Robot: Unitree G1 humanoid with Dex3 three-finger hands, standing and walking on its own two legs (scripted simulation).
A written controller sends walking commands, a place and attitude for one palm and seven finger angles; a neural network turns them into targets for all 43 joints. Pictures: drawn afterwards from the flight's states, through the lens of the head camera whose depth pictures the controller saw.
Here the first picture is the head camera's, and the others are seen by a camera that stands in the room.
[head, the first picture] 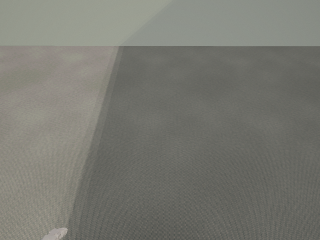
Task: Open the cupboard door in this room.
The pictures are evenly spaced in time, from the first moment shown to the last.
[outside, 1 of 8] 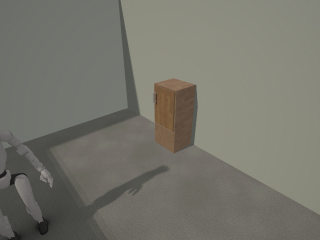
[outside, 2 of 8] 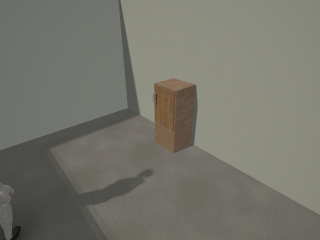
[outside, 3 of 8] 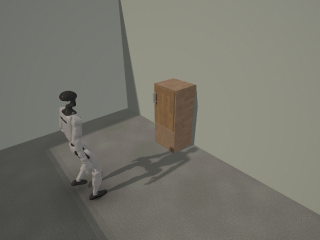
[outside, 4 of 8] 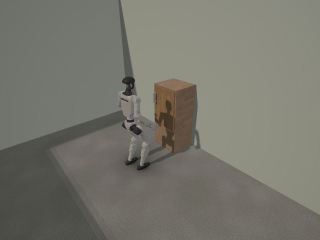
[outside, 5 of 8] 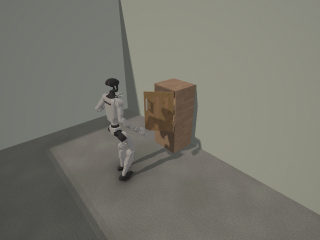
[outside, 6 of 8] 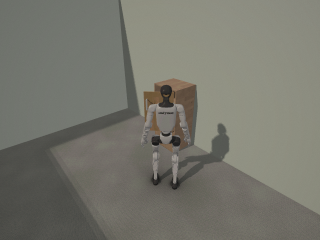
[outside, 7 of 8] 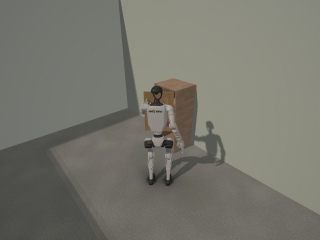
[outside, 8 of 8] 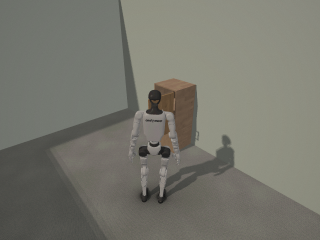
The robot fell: no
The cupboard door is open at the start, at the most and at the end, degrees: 0 87 86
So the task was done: yes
